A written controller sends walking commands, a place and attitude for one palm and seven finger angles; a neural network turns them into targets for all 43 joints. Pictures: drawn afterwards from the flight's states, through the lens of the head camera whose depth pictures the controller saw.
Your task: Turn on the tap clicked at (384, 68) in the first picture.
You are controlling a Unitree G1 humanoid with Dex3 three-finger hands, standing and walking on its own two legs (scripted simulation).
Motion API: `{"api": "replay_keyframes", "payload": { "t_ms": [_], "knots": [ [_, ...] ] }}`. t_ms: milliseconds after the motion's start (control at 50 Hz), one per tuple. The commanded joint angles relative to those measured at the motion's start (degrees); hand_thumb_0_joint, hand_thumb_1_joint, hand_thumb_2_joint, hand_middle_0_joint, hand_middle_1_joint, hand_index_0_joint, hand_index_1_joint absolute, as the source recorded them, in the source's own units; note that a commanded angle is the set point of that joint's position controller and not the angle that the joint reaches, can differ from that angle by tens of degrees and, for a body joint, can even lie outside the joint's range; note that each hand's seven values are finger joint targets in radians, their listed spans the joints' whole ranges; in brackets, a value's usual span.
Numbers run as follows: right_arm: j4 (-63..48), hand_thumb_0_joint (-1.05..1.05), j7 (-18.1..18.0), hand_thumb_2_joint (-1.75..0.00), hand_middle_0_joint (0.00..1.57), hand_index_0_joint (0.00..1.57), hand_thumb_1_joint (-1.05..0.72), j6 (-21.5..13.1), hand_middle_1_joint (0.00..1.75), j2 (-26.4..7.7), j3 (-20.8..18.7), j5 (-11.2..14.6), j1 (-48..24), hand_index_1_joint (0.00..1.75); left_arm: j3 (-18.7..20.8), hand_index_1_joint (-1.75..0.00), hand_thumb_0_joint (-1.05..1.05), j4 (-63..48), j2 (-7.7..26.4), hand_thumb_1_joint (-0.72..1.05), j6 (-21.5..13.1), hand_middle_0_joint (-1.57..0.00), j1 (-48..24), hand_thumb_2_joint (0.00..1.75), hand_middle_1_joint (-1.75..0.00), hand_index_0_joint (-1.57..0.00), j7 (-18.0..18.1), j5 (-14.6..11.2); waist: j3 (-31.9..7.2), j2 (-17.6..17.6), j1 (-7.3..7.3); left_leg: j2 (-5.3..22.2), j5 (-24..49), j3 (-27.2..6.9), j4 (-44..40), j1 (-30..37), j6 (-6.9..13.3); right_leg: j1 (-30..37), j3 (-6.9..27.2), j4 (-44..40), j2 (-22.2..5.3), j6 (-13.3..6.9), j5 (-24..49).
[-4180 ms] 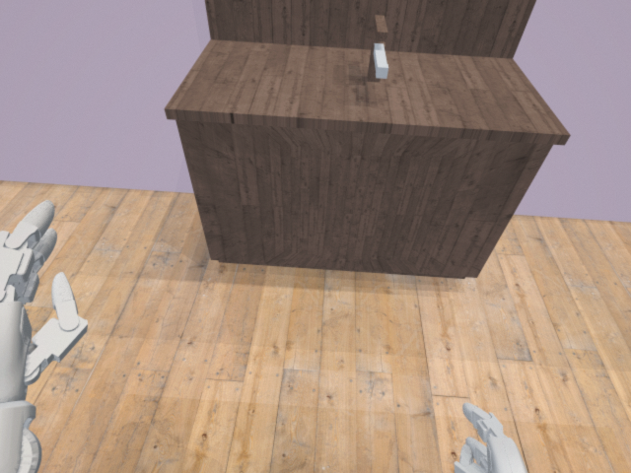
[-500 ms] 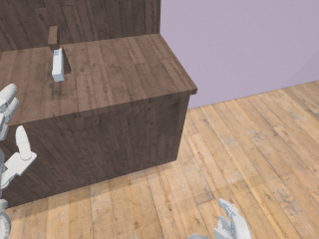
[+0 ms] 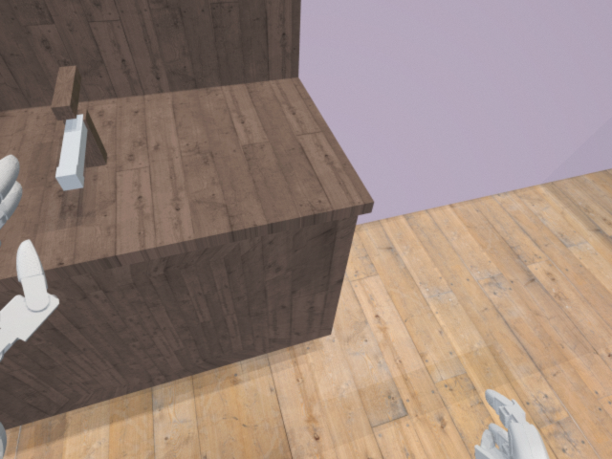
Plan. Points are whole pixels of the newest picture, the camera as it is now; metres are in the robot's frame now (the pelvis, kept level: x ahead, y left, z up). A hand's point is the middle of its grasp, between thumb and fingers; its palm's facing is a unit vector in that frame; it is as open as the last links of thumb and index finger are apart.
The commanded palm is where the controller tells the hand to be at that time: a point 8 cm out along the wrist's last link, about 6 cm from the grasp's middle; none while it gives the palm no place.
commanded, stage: take the last steps up to it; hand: left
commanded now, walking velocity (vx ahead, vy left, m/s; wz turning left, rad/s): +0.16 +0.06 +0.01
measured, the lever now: (70, 177) +0.48 +0.39 +0.07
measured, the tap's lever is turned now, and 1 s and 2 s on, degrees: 0 0 0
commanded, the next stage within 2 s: come to a stop and stand still in 0.08 s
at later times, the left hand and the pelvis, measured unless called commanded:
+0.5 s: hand (111, 266) +0.26 +0.21 +0.17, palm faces +0.41 -0.79 -0.45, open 7.4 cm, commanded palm +0.20 +0.25 +0.18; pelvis +0.04 -0.03 +0.01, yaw +1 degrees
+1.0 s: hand (9, 357) +0.17 +0.26 +0.16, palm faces +0.37 -0.86 -0.36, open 7.4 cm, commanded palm +0.12 +0.31 +0.18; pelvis -0.03 +0.02 +0.00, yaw +2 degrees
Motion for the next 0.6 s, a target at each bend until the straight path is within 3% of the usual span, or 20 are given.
{"api": "replay_keyframes", "payload": {
  "t_ms": [0, 20, 40, 60, 100, 140, 180, 200, 220, 280, 300, 340, 360, 380, 400, 420, 460, 500, 580],
  "knots": [
    [-8.72, 0.0, -0.84, -0.9, 0.2, 0.2, -0.9, -2.34, 0.3, -4.4, -0.66, 0.96, -3.64, 0.3, 4.5, -0.3, 0.0, -5.44, 6.23, 0.9, -2.67, -0.2, -6.66, 0.9, -0.3, -0.2, 1.26, -0.8, -7.68, 17.71, 0.82, 16.12, 7.86, -23.86, -12.46, 15.88, 8.67, -14.71, 2.9, 15.24, 0.63, 1.38, -14.68],
    [-8.28, 0.0, -0.54, -0.9, 0.2, 0.2, -0.9, -2.76, 0.3, -3.24, 0.16, 0.62, -4.18, 0.3, 4.67, -0.3, 0.0, -1.8, 7.1, 0.9, -2.73, -0.2, -6.1, 0.9, -0.3, -0.2, 0.91, -0.14, -6.44, 15.89, 0.65, 19.34, 4.7, -28.95, -15.9, 12.56, 11.41, -17.12, 5.5, 24.85, 1.27, 1.02, -18.36],
    [-7.74, 0.0, -0.62, -0.9, 0.2, 0.2, -0.9, -3.16, 0.3, -2.73, 0.85, -0.24, -4.8, 0.3, 4.47, -0.3, 0.0, -1.75, 7.95, 0.9, -2.63, -0.2, -8.52, 0.9, -0.3, -0.2, 0.64, 0.21, -4.09, 15.34, 0.24, 19.73, 3.72, -29.61, -16.98, 9.16, 12.5, -18.72, 7.18, 28.49, -0.8, 1.26, -16.18],
    [-6.86, 0.0, -0.44, -0.9, 0.2, 0.2, -0.9, -3.31, 0.3, -2.94, 0.53, 0.12, -4.17, 0.3, 3.28, -0.3, 0.0, -1.66, 7.1, 0.9, -2.43, -0.2, -9.67, 0.9, -0.3, -0.2, 0.44, 0.59, -3.42, 13.17, 0.29, 18.22, 5.09, -25.83, -15.41, 9.01, 12.39, -19.38, 7.49, 28.59, -1.34, 1.47, -13.44],
    [-6.45, 0.0, -0.07, -0.9, 0.2, 0.2, -0.9, -4.05, 0.3, -3.31, 0.17, 0.52, -4.5, 0.3, 1.95, -0.3, 0.0, -7.42, 6.75, 0.9, -2.47, -0.2, -11.9, 0.9, -0.3, -0.2, -0.02, 0.64, -6.03, 13.01, 0.98, 14.4, 12.71, -16.73, -11.98, 13.14, 10.82, -19.35, 6.09, 24.27, -1.52, 2.29, -8.78],
    [-6.33, 0.0, 0.42, -0.9, 0.2, 0.2, -0.9, -4.59, 0.3, -3.3, 0.29, 0.29, -3.78, 0.3, 1.41, -0.3, 0.0, -8.81, 5.9, 0.9, -1.82, -0.2, -8.13, 0.9, -0.3, -0.2, -0.21, 0.52, -7.9, 13.43, 1.04, 11.68, 16.08, -12.26, -11.42, 10.48, 9.33, -13.92, 4.21, 18.94, -0.55, 2.45, -6.1],
    [-6.59, 0.0, 0.77, -0.9, 0.2, 0.2, -0.9, -5.11, 0.3, -2.92, 0.9, -0.05, -3.68, 0.3, 1.87, -0.3, 0.0, -10.5, 6.22, 0.9, -1.15, -0.2, -6.54, 0.9, -0.3, -0.2, -0.04, 0.13, -8.27, 14.46, 0.73, 11.18, 18.98, -10.76, -11.77, 8.6, 8.13, -9.61, 3.03, 13.01, 0.58, 2.71, -3.75],
    [-6.7, 0.0, 0.67, -0.9, 0.2, 0.2, -0.9, -5.32, 0.3, -2.82, 1.27, -0.34, -4.11, 0.3, 3.9, -0.3, 0.0, -11.27, 8.27, 0.9, -0.92, -0.2, -6.41, 0.9, -0.3, -0.2, 0.15, 0.09, -9.1, 14.57, 0.74, 11.22, 21.93, -9.9, -10.8, 9.51, 7.17, -8.18, 2.51, 10.08, 1.15, 2.88, -2.71],
    [-6.6, 0.0, 0.68, -0.9, 0.2, 0.2, -0.9, -5.35, 0.3, -2.4, 1.54, -0.27, -3.99, 0.3, 3.91, -0.3, 0.0, -10.27, 7.79, 0.9, -0.61, -0.2, -5.65, 0.9, -0.3, -0.2, 0.25, -0.26, -9.36, 13.52, 0.56, 11.5, 23.67, -9.71, -9.99, 9.23, 6.56, -6.1, 2.28, 6.8, 1.63, 2.97, -1.83],
    [-6.51, 0.0, 0.65, -0.9, 0.2, 0.2, -0.9, -4.87, 0.3, -1.85, 2.15, -0.02, -4.71, 0.3, 5.84, -0.3, 0.0, -6.36, 8.19, 0.9, -0.07, -0.2, -4.91, 0.9, -0.3, -0.2, 0.76, -0.49, -10.19, 10.44, 1.14, 10.49, 18.88, -7.21, -5.79, 6.68, 3.32, 3.23, 2.39, -6.4, 1.72, 2.92, 5.73],
    [-6.5, 0.0, 0.61, -0.9, 0.2, 0.2, -0.9, -4.47, 0.3, -1.6, 2.27, -0.01, -5.05, 0.3, 6.49, -0.3, 0.0, -4.64, 8.43, 0.9, 0.03, -0.2, -4.7, 0.9, -0.3, -0.2, 0.71, -0.21, -10.51, 7.89, 1.08, 9.12, 13.43, -5.97, -3.84, 3.48, 1.79, 7.17, 4.28, -9.21, 0.25, 2.47, 11.58],
    [-6.76, 0.0, 0.65, -0.9, 0.2, 0.2, -0.9, -3.83, 0.3, -0.55, 2.43, 0.16, -4.1, 0.3, 5.84, -0.3, 0.0, -1.95, 8.03, 0.9, 0.2, -0.2, -5.1, 0.9, -0.3, -0.2, 0.83, -0.26, -11.67, -2.25, -0.37, 1.89, 0.8, -2.03, 4.85, -1.29, -1.65, 9.52, 17.9, -9.64, -10.04, -1.98, 35.06],
    [-6.61, 0.0, 0.92, -0.9, 0.2, 0.2, -0.9, -3.95, 0.3, -0.46, 2.24, 0.45, -3.96, 0.3, 4.8, -0.3, 0.0, -0.04, 6.65, 0.9, 0.88, -0.2, -5.53, 0.9, -0.3, -0.2, 0.42, -0.93, -10.8, -8.65, 0.02, -1.75, -9.38, -2.55, 9.68, -2.44, -2.72, 7.26, 21.22, -11.34, -13.6, -4.58, 36.91],
    [-6.64, 0.0, 1.07, -0.9, 0.2, 0.2, -0.9, -3.65, 0.3, -1.25, 1.52, 0.49, -4.76, 0.3, 4.74, -0.3, 0.0, 0.61, 6.88, 0.9, 1.26, -0.2, -4.97, 0.9, -0.3, -0.2, 0.17, -0.96, -10.19, -12.2, 0.81, -2.03, -14.12, -4.7, 15.91, -3.93, -2.35, 6.79, 23.2, -12.34, -16.02, -6.13, 37.51],
    [-6.66, 0.0, 1.02, -0.9, 0.2, 0.2, -0.9, -3.22, 0.3, -1.13, 1.56, 0.82, -5.79, 0.3, 4.72, -0.3, 0.0, 0.87, 6.92, 0.9, 1.56, -0.2, -4.6, 0.9, -0.3, -0.2, 0.3, -0.9, -9.64, -10.85, 0.94, -1.66, -16.17, -6.3, 20.15, -5.68, -2.17, 6.5, 23.86, -12.24, -17.53, -7.05, 39.62],
    [-6.56, 0.0, 0.93, -0.9, 0.2, 0.2, -0.9, -2.92, 0.3, -0.54, 2.23, 0.72, -6.15, 0.3, 5.23, -0.3, 0.0, 0.35, 7.43, 0.9, 1.37, -0.2, -4.06, 0.9, -0.3, -0.2, 0.49, -0.72, -10.0, -9.58, 0.9, -1.32, -16.24, -7.84, 21.73, -7.0, -2.06, 7.79, 22.03, -11.0, -18.02, -7.4, 40.89],
    [-7.0, 0.0, 0.41, -0.9, 0.2, 0.2, -0.9, -2.3, 0.3, -0.07, 2.94, 0.5, -7.45, 0.3, 5.49, -0.3, 0.0, -1.16, 7.42, 0.9, 0.75, -0.2, -3.12, 0.9, -0.3, -0.2, 0.82, -0.11, -11.08, -7.42, 1.12, -1.37, -14.59, -6.92, 19.53, -6.87, -2.3, 9.88, 16.75, -8.57, -16.06, -6.55, 45.45],
    [-7.8, 0.0, -0.2, -0.9, 0.2, 0.2, -0.9, -1.73, 0.3, -0.15, 3.05, 0.18, -8.88, 0.3, 5.91, -0.3, 0.0, -5.21, 8.32, 0.9, 0.14, -0.2, -4.25, 0.9, -0.3, -0.2, 1.21, 0.18, -12.38, -5.32, 1.57, -1.63, -13.42, -5.75, 14.86, -5.63, -2.15, 11.38, 14.38, -7.35, -15.21, -5.96, 46.2],
    [-8.78, 0.0, -0.69, -0.9, 0.2, 0.2, -0.9, -1.03, 0.3, -0.99, 2.09, -0.28, -6.74, 0.3, 6.49, -0.3, 0.0, -9.36, 8.42, 0.9, 0.19, -0.2, -0.87, 0.9, -0.3, -0.2, 1.82, 0.1, -13.39, -4.73, 1.79, -2.96, -7.77, -4.12, 4.28, -0.57, -1.59, 9.66, 14.56, -8.19, -13.06, -5.19, 36.03]
  ]
}}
